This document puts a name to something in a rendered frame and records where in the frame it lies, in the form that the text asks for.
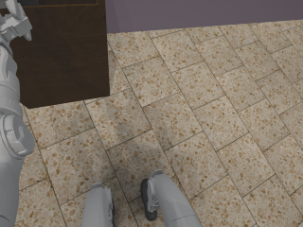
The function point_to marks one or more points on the right robot shin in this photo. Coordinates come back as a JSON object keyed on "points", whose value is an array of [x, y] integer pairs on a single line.
{"points": [[152, 206]]}

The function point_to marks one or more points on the left robot forearm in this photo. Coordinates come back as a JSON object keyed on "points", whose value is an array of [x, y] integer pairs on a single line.
{"points": [[9, 83]]}

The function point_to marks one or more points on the robot left upper arm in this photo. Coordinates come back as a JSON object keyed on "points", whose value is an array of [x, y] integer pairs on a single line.
{"points": [[16, 142]]}

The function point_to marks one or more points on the left robot thigh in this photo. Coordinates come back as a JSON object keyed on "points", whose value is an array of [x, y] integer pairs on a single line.
{"points": [[97, 207]]}

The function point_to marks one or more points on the cabinet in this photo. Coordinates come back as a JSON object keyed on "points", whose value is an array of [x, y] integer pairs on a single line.
{"points": [[67, 57]]}

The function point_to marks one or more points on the left robot hand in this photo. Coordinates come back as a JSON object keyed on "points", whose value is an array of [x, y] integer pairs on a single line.
{"points": [[15, 24]]}

